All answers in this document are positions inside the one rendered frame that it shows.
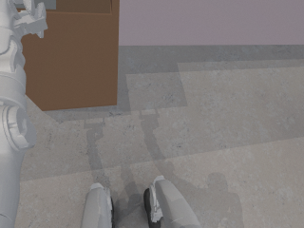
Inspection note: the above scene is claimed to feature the robot left upper arm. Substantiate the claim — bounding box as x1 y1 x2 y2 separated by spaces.
0 104 37 228

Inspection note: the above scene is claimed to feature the drawer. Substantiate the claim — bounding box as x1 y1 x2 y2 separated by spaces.
16 0 110 14

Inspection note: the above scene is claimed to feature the robot right foot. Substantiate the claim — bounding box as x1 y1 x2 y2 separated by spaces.
143 188 161 228

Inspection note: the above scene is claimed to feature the robot right shin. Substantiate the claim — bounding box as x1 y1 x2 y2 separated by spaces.
149 176 164 222

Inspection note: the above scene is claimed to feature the left robot hand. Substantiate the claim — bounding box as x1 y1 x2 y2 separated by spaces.
0 0 48 41

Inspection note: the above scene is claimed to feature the handle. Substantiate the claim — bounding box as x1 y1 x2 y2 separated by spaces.
13 0 56 10

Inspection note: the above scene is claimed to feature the robot left forearm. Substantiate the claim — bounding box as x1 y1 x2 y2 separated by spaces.
0 27 28 113

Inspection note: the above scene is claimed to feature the cabinet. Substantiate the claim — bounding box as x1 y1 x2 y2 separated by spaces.
18 0 120 111

